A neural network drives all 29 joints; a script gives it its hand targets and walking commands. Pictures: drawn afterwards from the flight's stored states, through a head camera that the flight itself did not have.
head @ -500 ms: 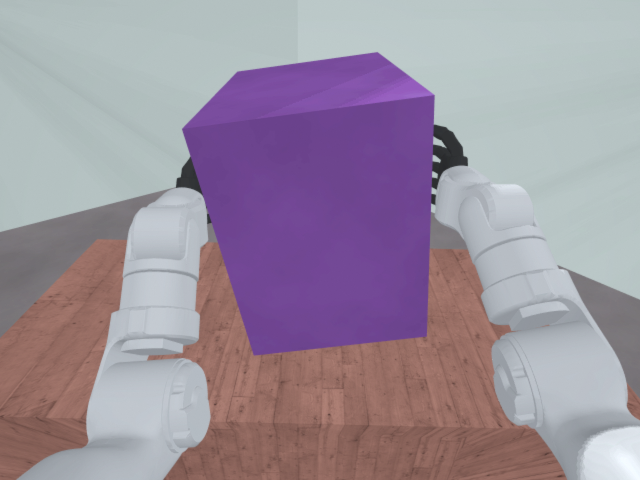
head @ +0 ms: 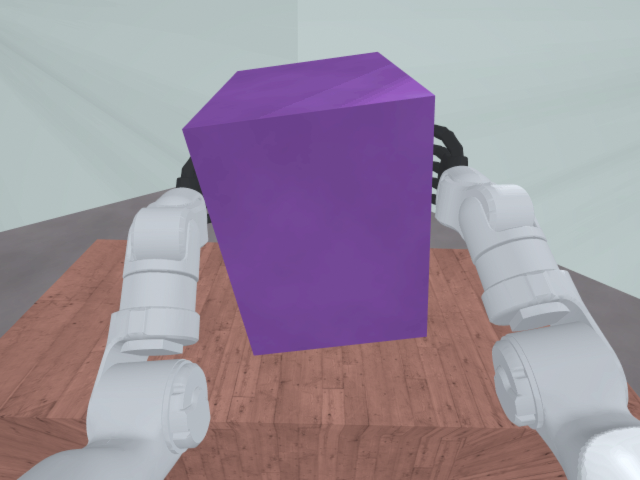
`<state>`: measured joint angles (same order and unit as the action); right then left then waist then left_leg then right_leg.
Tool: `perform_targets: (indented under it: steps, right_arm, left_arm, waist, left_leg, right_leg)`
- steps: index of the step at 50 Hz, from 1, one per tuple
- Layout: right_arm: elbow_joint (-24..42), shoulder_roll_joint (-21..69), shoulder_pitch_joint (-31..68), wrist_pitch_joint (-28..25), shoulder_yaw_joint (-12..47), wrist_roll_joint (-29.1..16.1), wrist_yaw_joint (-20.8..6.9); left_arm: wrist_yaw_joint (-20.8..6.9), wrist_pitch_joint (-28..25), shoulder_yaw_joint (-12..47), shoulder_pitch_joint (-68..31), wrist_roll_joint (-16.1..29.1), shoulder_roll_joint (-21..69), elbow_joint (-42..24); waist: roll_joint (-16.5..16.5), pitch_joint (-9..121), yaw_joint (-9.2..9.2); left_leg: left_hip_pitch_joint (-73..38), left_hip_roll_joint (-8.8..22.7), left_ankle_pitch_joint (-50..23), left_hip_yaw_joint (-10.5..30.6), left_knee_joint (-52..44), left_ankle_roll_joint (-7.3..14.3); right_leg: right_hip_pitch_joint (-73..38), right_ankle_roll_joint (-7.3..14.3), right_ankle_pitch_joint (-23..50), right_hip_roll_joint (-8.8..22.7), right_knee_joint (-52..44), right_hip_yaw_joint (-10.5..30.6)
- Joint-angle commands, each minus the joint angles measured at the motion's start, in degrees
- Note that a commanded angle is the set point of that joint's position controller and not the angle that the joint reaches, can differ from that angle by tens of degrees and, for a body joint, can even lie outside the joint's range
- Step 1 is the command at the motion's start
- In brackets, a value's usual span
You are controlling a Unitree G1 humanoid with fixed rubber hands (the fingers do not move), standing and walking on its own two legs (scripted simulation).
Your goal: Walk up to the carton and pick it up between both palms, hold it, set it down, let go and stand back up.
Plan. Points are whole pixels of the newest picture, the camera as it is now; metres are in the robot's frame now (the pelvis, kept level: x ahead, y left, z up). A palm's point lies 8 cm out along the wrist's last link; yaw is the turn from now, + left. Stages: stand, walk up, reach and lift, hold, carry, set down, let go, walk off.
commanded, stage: hold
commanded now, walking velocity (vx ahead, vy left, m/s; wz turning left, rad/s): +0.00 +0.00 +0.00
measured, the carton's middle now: (321, 189) +0.44 -0.01 +0.25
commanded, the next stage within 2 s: set down in 1.14 s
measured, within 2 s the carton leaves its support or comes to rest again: neither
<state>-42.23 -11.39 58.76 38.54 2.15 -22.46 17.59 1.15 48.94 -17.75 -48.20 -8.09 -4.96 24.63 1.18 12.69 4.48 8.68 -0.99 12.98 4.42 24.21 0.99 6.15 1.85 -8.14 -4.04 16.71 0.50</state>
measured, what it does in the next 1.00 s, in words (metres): stands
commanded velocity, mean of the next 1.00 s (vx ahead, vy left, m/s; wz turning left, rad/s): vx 0.00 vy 0.00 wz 0.00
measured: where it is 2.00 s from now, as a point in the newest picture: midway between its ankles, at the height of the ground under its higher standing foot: outside the picture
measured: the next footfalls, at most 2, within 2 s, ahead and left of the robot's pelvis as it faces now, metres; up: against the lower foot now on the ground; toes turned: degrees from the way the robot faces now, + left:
none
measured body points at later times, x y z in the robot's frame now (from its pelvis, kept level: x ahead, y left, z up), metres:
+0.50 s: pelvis +0.00 +0.00 +0.00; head -0.10 +0.01 +0.44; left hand +0.38 +0.15 +0.27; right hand +0.37 -0.16 +0.30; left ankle +0.00 +0.11 -0.75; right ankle +0.01 -0.10 -0.75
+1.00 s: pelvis +0.00 +0.00 +0.00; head -0.11 +0.01 +0.44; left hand +0.38 +0.15 +0.27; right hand +0.37 -0.16 +0.30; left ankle +0.00 +0.11 -0.75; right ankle +0.01 -0.10 -0.75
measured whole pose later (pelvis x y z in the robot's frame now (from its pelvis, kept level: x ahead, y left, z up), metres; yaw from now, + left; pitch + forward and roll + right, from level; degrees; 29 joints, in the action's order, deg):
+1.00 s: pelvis +0.00 +0.00 +0.00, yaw +0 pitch -2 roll -2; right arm -42.4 -11.4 59.0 38.8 1.9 -22.4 17.6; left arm 1.2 48.9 -17.8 -48.2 -7.9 -4.9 24.8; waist 1.1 13.0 4.4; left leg 8.8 -1.1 12.9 4.6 24.2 1.0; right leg 6.3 1.9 -8.1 -4.1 16.8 0.7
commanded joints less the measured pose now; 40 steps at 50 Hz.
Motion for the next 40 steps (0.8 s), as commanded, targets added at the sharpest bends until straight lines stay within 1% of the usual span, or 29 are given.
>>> perform_targets:
  steps: [1, 7, 13, 21, 22, 24, 28, 30, 33, 36, 38, 40]
  right_arm:
    - [23.42, 44.84, 50.83, -2.84, 12.18, -10.76, -8.63]
    - [23.27, 45.11, 51.02, -2.84, 12.2, -10.72, -8.65]
    - [22.86, 44.77, 50.59, -2.67, 11.88, -10.74, -8.56]
    - [22.44, 44.79, 50.81, -2.71, 11.66, -10.49, -8.7]
    - [22.64, 44.85, 51.05, -2.77, 11.8, -10.55, -8.71]
    - [23.2, 45.02, 50.62, -2.82, 12.07, -10.85, -8.65]
    - [23.39, 44.88, 50.72, -2.7, 12.15, -10.85, -8.55]
    - [23.72, 44.91, 50.9, -2.76, 12.17, -10.84, -8.58]
    - [22.51, 44.65, 50.54, -2.61, 11.77, -10.64, -8.63]
    - [22.93, 45.1, 50.86, -2.71, 11.98, -10.66, -8.67]
    - [22.99, 44.94, 51.15, -2.76, 11.95, -10.66, -8.64]
    - [23.51, 45.08, 51.06, -2.85, 12.17, -10.91, -8.62]
  left_arm:
    - [-6.68, -5.52, 23.86, -55.32, 10.33, 36.99, -13.32]
    - [-6.64, -5.53, 23.89, -55.25, 10.27, 36.97, -12.91]
    - [-6.79, -5.44, 23.87, -55.42, 10.2, 36.8, -12.92]
    - [-6.78, -5.45, 23.64, -55.36, 10.09, 36.92, -12.48]
    - [-6.78, -5.48, 23.5, -55.29, 10.04, 36.79, -12.23]
    - [-6.72, -5.58, 24.16, -55.32, 10.44, 37.16, -13.36]
    - [-6.73, -5.48, 24.08, -55.2, 10.43, 37.05, -13.16]
    - [-6.71, -5.4, 24.03, -54.98, 10.36, 37.1, -12.99]
    - [-6.76, -5.37, 23.73, -55.21, 10.07, 36.85, -12.57]
    - [-6.74, -5.44, 23.55, -54.93, 10.14, 36.85, -12.38]
    - [-6.77, -5.4, 23.5, -54.93, 9.98, 36.86, -12.16]
    - [-6.68, -5.59, 24.24, -55.55, 10.49, 37.18, -13.25]
  waist:
    - [1.6, 18.71, 0.32]
    - [1.66, 18.36, 0.17]
    - [1.97, 17.97, 0.45]
    - [1.87, 17.75, 0.39]
    - [1.71, 17.92, 0.18]
    - [2.04, 18.87, 0.43]
    - [1.81, 18.6, 0.49]
    - [1.68, 18.65, 0.33]
    - [2.05, 17.64, 0.36]
    - [1.42, 17.92, 0.06]
    - [1.58, 18.08, 0.06]
    - [2.09, 19.0, 0.38]
  left_leg:
    - [-1.76, -0.44, -14.41, 0.35, -4.1, -2.81]
    - [-1.46, -0.41, -14.13, 0.33, -4.18, -2.72]
    - [-1.38, -0.5, -13.97, 0.28, -4.16, -2.85]
    - [-1.21, -0.36, -13.45, 0.32, -4.35, -2.76]
    - [-1.1, -0.41, -13.37, 0.26, -4.34, -2.7]
    - [-1.73, -0.43, -14.88, 0.36, -3.99, -2.93]
    - [-1.61, -0.45, -14.38, 0.39, -4.1, -2.82]
    - [-1.56, -0.46, -14.29, 0.39, -4.09, -2.74]
    - [-1.24, -0.42, -13.59, 0.34, -4.34, -2.79]
    - [-1.14, -0.46, -13.71, 0.33, -4.35, -2.59]
    - [-1.38, -0.48, -13.85, 0.33, -4.27, -2.65]
    - [-1.68, -0.47, -14.57, 0.45, -3.98, -2.86]
  right_leg:
    - [-10.25, -3.6, 15.35, 0.26, -0.12, 1.49]
    - [-10.0, -3.54, 15.04, 0.27, -0.21, 1.58]
    - [-9.95, -3.57, 14.86, 0.38, -0.28, 1.63]
    - [-9.76, -3.49, 14.23, 0.37, -0.3, 1.59]
    - [-9.74, -3.52, 14.16, 0.38, -0.35, 1.61]
    - [-10.26, -3.51, 15.77, 0.29, -0.06, 1.59]
    - [-10.15, -3.57, 15.36, 0.34, -0.18, 1.62]
    - [-10.1, -3.59, 15.29, 0.33, -0.2, 1.62]
    - [-9.69, -3.48, 14.37, 0.37, -0.32, 1.6]
    - [-9.86, -3.59, 14.63, 0.42, -0.36, 1.69]
    - [-9.87, -3.57, 14.67, 0.39, -0.38, 1.64]
    - [-9.98, -3.53, 15.31, 0.34, -0.16, 1.63]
